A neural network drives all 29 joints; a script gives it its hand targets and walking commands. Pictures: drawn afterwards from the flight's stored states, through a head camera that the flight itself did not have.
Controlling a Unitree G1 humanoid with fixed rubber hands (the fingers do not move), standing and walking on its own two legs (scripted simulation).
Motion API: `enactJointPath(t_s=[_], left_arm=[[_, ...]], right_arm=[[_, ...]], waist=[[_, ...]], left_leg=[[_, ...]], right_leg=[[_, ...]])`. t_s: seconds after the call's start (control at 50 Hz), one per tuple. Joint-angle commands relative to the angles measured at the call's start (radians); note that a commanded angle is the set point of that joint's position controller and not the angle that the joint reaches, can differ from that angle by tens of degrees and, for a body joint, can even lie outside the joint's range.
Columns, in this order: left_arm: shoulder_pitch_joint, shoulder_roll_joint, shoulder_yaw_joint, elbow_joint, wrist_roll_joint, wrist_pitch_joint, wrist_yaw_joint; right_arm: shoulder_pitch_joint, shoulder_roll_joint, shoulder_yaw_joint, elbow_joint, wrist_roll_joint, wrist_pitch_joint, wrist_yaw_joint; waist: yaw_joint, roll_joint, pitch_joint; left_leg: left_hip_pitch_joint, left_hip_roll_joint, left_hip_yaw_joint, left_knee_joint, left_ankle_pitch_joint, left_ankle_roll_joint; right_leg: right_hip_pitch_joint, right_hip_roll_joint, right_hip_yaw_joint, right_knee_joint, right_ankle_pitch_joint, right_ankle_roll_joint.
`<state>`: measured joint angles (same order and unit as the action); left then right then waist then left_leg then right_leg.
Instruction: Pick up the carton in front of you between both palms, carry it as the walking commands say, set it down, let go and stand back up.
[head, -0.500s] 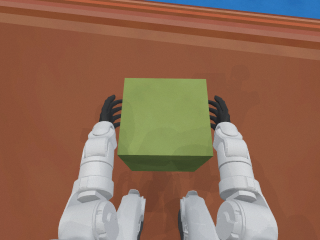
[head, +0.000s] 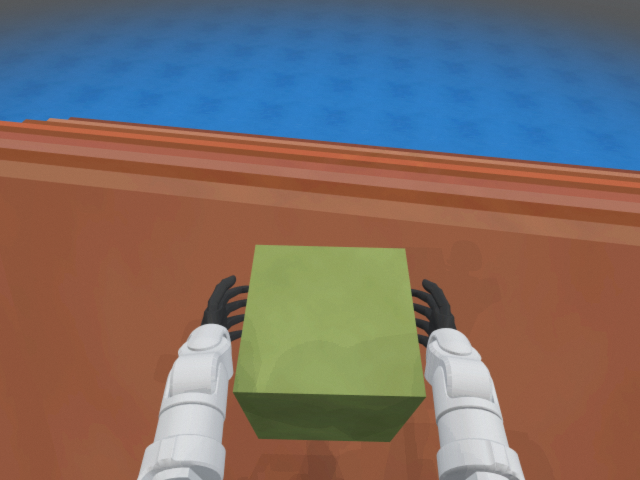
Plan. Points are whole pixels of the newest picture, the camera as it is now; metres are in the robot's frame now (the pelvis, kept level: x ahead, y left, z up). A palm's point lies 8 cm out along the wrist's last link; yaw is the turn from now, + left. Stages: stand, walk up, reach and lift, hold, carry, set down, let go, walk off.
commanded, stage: reach and lift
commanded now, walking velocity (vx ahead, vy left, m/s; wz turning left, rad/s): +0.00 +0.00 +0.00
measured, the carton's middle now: (327, 349) +0.32 +0.00 -0.07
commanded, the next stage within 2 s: hold in 1.12 s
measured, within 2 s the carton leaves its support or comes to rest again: neither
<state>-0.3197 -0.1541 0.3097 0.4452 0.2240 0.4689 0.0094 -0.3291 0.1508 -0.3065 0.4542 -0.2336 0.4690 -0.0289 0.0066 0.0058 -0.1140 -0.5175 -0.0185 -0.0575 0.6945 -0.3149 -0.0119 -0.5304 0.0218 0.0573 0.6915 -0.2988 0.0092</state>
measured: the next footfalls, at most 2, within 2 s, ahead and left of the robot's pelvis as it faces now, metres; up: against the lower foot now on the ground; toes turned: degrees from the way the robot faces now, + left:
right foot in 1.96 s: +0.18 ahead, -0.10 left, +0.00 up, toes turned -10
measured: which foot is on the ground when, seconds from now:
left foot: down 0.00-1.00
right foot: down 0.00-1.00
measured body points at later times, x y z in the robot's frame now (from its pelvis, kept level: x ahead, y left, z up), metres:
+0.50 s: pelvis -0.01 +0.00 +0.02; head -0.03 +0.00 +0.47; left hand +0.31 +0.15 +0.04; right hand +0.31 -0.15 +0.04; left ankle +0.02 +0.13 -0.72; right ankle +0.03 -0.12 -0.72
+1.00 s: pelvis +0.01 +0.00 +0.03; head -0.01 +0.00 +0.48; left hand +0.31 +0.15 +0.05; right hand +0.31 -0.15 +0.05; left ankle +0.02 +0.13 -0.72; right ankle +0.03 -0.13 -0.72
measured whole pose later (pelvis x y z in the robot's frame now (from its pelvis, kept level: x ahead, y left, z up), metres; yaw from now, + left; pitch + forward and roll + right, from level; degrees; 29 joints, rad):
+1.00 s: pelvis +0.01 +0.00 +0.03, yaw +0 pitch -6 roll +0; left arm -0.26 -0.15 0.23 0.28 0.28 0.68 -0.02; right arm -0.26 0.15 -0.23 0.28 -0.28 0.68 0.00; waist 0.01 0.00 0.03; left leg -0.08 -0.01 -0.06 0.38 -0.21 -0.01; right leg -0.09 0.02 0.06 0.38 -0.19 0.01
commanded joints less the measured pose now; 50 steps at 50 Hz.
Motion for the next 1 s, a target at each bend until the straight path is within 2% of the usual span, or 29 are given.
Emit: enactJointPath(t_s=[0.0,0.06,0.14,0.22,0.26,0.44,0.8,0.98], left_arm=[[-0.484,-0.991,-0.617,-0.016,-0.175,0.021,-0.240],[-0.458,-0.981,-0.630,-0.054,-0.178,0.061,-0.244],[-0.442,-0.959,-0.575,-0.038,-0.152,0.105,-0.251],[-0.497,-0.951,-0.506,0.003,-0.118,0.119,-0.263],[-0.544,-0.963,-0.509,-0.005,-0.121,0.115,-0.267],[-0.610,-0.976,-0.531,-0.033,-0.130,0.112,-0.270],[-0.429,-0.930,-0.576,-0.159,-0.157,0.153,-0.254],[-0.393,-0.918,-0.604,-0.218,-0.176,0.174,-0.249]], right_arm=[[-0.470,1.013,0.620,-0.017,0.182,0.021,0.255],[-0.449,0.999,0.633,-0.057,0.190,0.063,0.257],[-0.433,0.974,0.581,-0.051,0.165,0.108,0.264],[-0.487,0.958,0.508,-0.006,0.135,0.122,0.280],[-0.534,0.967,0.509,-0.013,0.138,0.118,0.287],[-0.598,0.983,0.531,-0.041,0.147,0.116,0.292],[-0.424,0.943,0.581,-0.170,0.178,0.156,0.269],[-0.382,0.933,0.604,-0.225,0.192,0.177,0.263]], waist=[[-0.002,-0.005,-0.335],[-0.005,-0.011,-0.256],[-0.005,-0.010,-0.118],[-0.001,0.001,-0.041],[0.000,0.005,-0.057],[-0.004,-0.003,-0.136],[0.000,-0.006,-0.146],[-0.001,-0.004,-0.133]], left_leg=[[0.270,-0.083,-0.023,-0.150,0.322,0.014],[0.330,-0.077,-0.026,-0.215,0.306,0.015],[0.341,-0.071,-0.020,-0.278,0.202,0.018],[0.324,-0.063,-0.011,-0.303,0.085,0.025],[0.331,-0.060,-0.010,-0.303,0.070,0.027],[0.374,-0.061,-0.004,-0.304,0.092,0.023],[0.478,-0.074,-0.011,-0.340,0.325,0.011],[0.497,-0.078,-0.015,-0.351,0.359,0.008]], right_leg=[[0.313,0.081,0.026,-0.147,0.320,-0.006],[0.368,0.075,0.024,-0.213,0.304,-0.005],[0.382,0.071,0.021,-0.275,0.199,-0.015],[0.370,0.065,0.011,-0.293,0.081,-0.022],[0.379,0.063,0.009,-0.291,0.065,-0.024],[0.429,0.065,0.004,-0.290,0.087,-0.019],[0.517,0.074,0.016,-0.337,0.319,-0.004],[0.536,0.075,0.021,-0.348,0.353,-0.003]])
